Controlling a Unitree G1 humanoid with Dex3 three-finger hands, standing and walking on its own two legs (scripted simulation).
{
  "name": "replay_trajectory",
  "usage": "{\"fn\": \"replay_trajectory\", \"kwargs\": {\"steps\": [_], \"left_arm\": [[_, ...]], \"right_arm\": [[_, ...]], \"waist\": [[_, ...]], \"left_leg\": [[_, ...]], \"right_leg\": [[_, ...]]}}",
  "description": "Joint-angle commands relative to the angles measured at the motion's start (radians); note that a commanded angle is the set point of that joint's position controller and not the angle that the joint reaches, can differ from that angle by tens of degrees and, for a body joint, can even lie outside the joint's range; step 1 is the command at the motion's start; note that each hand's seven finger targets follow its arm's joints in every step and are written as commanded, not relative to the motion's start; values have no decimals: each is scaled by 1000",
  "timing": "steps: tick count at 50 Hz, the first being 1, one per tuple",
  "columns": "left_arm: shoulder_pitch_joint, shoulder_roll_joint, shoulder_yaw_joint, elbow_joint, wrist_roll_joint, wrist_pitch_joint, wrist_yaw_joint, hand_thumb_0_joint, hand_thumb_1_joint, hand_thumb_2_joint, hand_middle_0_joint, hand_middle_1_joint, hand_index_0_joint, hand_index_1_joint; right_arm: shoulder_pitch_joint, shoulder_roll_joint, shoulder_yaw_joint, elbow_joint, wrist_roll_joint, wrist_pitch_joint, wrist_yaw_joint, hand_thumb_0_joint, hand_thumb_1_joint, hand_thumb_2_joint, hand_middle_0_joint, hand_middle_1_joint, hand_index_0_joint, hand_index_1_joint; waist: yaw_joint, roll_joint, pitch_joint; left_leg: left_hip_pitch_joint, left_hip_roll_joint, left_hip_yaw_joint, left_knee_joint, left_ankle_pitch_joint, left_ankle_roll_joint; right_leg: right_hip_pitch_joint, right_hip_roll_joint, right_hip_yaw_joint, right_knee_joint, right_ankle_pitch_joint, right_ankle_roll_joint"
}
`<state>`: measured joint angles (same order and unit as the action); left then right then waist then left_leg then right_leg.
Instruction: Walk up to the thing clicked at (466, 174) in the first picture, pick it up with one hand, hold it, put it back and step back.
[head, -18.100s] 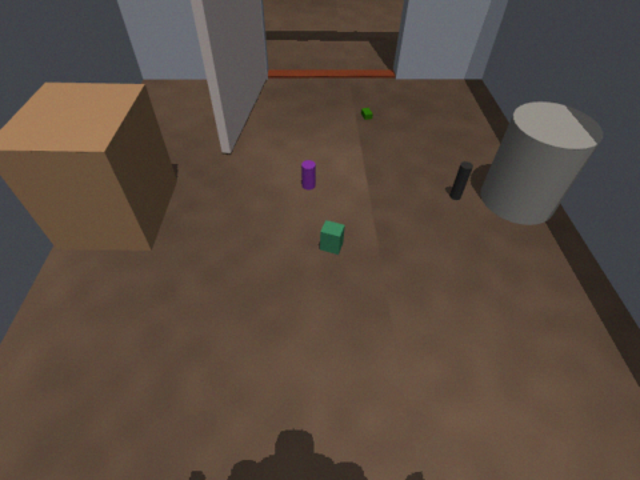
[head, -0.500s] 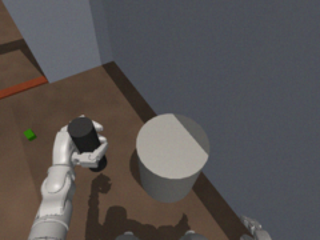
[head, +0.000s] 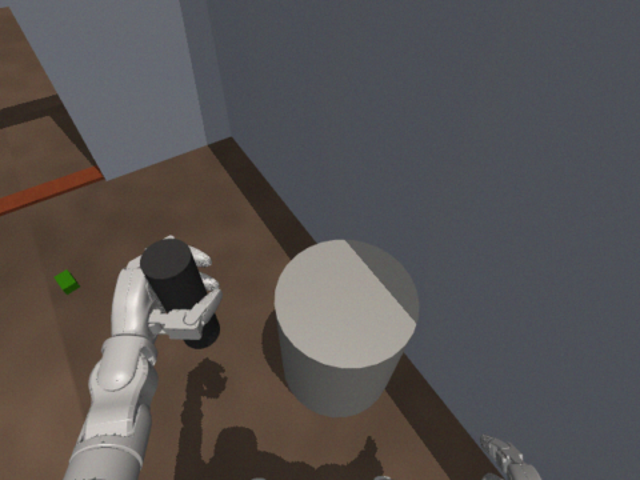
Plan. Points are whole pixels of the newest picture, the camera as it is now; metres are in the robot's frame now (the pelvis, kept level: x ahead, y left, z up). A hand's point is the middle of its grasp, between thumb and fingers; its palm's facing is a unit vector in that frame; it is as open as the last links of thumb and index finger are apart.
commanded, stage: hold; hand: left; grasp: from the side
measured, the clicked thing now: (186, 300) +0.33 +0.18 +0.03
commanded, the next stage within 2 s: none
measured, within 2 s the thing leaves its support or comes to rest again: neither
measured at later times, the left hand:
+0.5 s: hand (190, 291) +0.33 +0.16 +0.06, palm faces +0.06 -1.00 -0.01, open 7.2 cm
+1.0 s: hand (187, 294) +0.32 +0.17 +0.06, palm faces +0.04 -1.00 -0.02, open 7.2 cm
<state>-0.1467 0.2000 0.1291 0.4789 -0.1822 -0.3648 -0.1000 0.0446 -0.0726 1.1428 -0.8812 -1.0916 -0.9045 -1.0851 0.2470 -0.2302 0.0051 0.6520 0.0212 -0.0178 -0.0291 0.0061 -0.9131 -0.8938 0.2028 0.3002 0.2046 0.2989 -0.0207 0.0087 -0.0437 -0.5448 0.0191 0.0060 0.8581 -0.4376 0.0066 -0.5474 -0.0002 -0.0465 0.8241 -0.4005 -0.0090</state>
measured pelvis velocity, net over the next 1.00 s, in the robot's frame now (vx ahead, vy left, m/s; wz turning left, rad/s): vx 0.00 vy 0.00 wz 0.00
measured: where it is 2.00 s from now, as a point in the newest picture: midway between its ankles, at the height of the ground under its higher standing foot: outside the picture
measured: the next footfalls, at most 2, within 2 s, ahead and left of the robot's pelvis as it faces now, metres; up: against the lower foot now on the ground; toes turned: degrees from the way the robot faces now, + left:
none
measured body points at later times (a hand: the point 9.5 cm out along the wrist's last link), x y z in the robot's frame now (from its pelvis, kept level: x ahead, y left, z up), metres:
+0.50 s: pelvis +0.00 +0.00 +0.01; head +0.03 +0.01 +0.46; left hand +0.32 +0.22 +0.06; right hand +0.13 -0.24 -0.10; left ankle +0.00 +0.11 -0.70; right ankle +0.01 -0.12 -0.70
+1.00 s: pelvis +0.00 +0.00 +0.01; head +0.03 +0.01 +0.46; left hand +0.31 +0.22 +0.06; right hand +0.12 -0.24 -0.10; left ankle +0.00 +0.11 -0.70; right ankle +0.01 -0.12 -0.70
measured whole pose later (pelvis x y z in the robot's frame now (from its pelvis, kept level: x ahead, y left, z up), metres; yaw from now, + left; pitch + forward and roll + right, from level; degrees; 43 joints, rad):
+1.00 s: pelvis +0.00 +0.00 +0.01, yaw +0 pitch +5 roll -1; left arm -0.14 0.20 0.11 0.47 -0.17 -0.38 -0.10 0.04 -0.07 1.14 -0.88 -1.09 -0.90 -1.09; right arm 0.24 -0.23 0.00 0.67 0.02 -0.03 -0.02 0.01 -0.91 -0.90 0.20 0.30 0.20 0.30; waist -0.02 0.01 -0.03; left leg -0.49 0.02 0.01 0.81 -0.41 0.01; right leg -0.49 0.00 -0.04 0.78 -0.38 -0.01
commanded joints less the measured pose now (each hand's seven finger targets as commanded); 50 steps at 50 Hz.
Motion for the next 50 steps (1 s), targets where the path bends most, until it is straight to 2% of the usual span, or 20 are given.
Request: {"fn": "replay_trajectory", "kwargs": {"steps": [1,2,3,5,9,10,12,19,20,21,23,24,27,29,35,38,40,41,47,50], "left_arm": [[-326,150,55,-263,-12,-83,2,0,465,1218,-1320,-1383,-1329,-1380],[-307,123,35,-242,-13,-80,0,0,467,1231,-1326,-1392,-1334,-1390],[-356,164,65,-309,-14,-88,4,0,470,1225,-1328,-1390,-1337,-1387],[-343,159,67,-292,-16,-82,9,0,474,1228,-1328,-1391,-1338,-1388],[-261,83,18,-181,-15,-60,9,0,455,1224,-1317,-1384,-1326,-1381],[-279,122,45,-219,-13,-62,10,0,468,1222,-1328,-1386,-1335,-1385],[-338,150,46,-277,-4,-69,8,0,460,1224,-1330,-1389,-1337,-1388],[-296,96,17,-252,-13,-62,22,0,465,1222,-1313,-1387,-1323,-1383],[-364,159,62,-323,-9,-71,32,0,465,1213,-1305,-1368,-1312,-1367],[-344,168,71,-302,0,-73,38,0,459,1213,-1306,-1366,-1311,-1367],[-274,117,47,-211,-1,-70,33,0,444,1231,-1323,-1393,-1330,-1393],[-325,155,76,-264,-2,-81,34,0,453,1232,-1330,-1392,-1336,-1393],[-313,150,64,-260,-3,-79,23,0,505,1228,-1320,-1380,-1328,-1378],[-285,109,26,-242,-8,-77,7,0,495,1233,-1333,-1398,-1341,-1395],[-301,111,28,-230,-20,-85,-12,0,475,1209,-1307,-1370,-1317,-1366],[-362,161,70,-280,-22,-101,-4,0,484,1218,-1301,-1368,-1309,-1366],[-300,117,51,-239,-29,-103,-4,0,496,1217,-1295,-1363,-1304,-1359],[-316,134,66,-263,-29,-107,-1,0,482,1227,-1311,-1382,-1320,-1378],[-319,142,28,-299,-2,-105,-5,0,481,1235,-1318,-1385,-1325,-1384],[-329,132,43,-280,-14,-89,6,0,469,1238,-1314,-1382,-1319,-1383]], "right_arm": [[-17,-134,-50,-114,-3,-40,-17,0,-906,-899,200,300,200,300],[-18,-133,-50,-116,-2,-41,-14,0,-909,-901,200,300,200,300],[-24,-132,-50,-115,-1,-42,-16,0,-909,-900,200,300,200,300],[-25,-131,-50,-116,-1,-42,-17,0,-907,-900,200,300,200,300],[-31,-129,-49,-115,-1,-44,-12,0,-903,-900,200,300,200,300],[-41,-135,-54,-117,3,-46,-13,0,-904,-900,199,300,199,300],[-38,-139,-60,-115,1,-47,-13,0,-906,-900,199,300,199,300],[-34,-127,-50,-114,-2,-52,-10,0,-909,-901,200,300,200,300],[-24,-131,-53,-104,-3,-53,-11,0,-904,-901,199,300,199,300],[-28,-130,-54,-103,-2,-50,-14,0,-908,-902,199,300,199,300],[-38,-119,-46,-106,-4,-51,-10,0,-910,-902,200,300,200,300],[-43,-128,-53,-102,-2,-54,-8,0,-908,-902,199,300,199,300],[-34,-130,-54,-104,-3,-49,-8,0,-907,-902,199,300,199,300],[-40,-127,-53,-112,1,-53,-6,0,-913,-903,200,300,200,300],[-30,-139,-60,-100,-1,-59,2,0,-906,-901,200,300,200,300],[-23,-138,-58,-98,-2,-60,-1,0,-908,-902,199,300,200,300],[-31,-129,-51,-102,-3,-65,0,0,-907,-902,200,300,200,300],[-28,-131,-55,-93,-3,-65,0,0,-912,-903,200,300,200,300],[-31,-136,-59,-99,-4,-55,-5,0,-911,-904,199,300,199,300],[-26,-133,-56,-94,-1,-58,-7,0,-905,-903,199,300,199,300]], "waist": [[-8,23,-284],[-9,16,-281],[3,42,-269],[5,11,-265],[-17,-9,-217],[-2,-8,-206],[-4,5,-246],[-10,-6,-276],[1,14,-294],[-1,7,-272],[-5,-25,-226],[3,5,-229],[2,12,-268],[-1,13,-244],[-8,28,-245],[-4,23,-287],[-3,-8,-255],[2,-13,-273],[-1,45,-279],[-3,23,-270]], "left_leg": [[146,-13,-16,-125,319,2],[141,-13,-21,-132,312,0],[142,-15,-15,-139,285,-1],[128,-16,-14,-144,266,2],[121,-16,-13,-155,248,2],[116,-14,-12,-159,237,4],[138,-17,-11,-158,249,6],[168,-13,-16,-154,327,2],[166,-15,-13,-152,322,4],[158,-18,-10,-158,293,6],[126,-17,-9,-161,267,7],[132,-17,-10,-166,256,5],[155,-16,-13,-169,277,3],[152,-16,-12,-168,281,2],[164,-6,-26,-165,319,-6],[175,-10,-24,-161,297,-1],[145,-14,-22,-160,273,1],[141,-14,-21,-156,272,4],[179,-15,-17,-160,314,-1],[172,-14,-15,-161,308,2]], "right_leg": [[152,12,15,-105,321,-10],[161,12,12,-105,313,-11],[155,10,16,-113,298,-11],[175,9,15,-126,288,-8],[153,11,13,-134,272,-8],[147,9,13,-142,263,-7],[166,6,17,-142,276,-6],[190,12,10,-134,334,-7],[204,9,15,-137,339,-6],[203,4,17,-145,320,-4],[186,4,17,-146,297,-2],[181,4,17,-146,285,-5],[204,8,16,-144,297,-8],[193,8,15,-147,301,-8],[155,17,2,-127,298,-16],[172,13,8,-132,294,-12],[180,11,9,-134,284,-8],[186,9,11,-134,290,-7],[184,9,13,-135,313,-13],[192,8,14,-145,316,-10]]}}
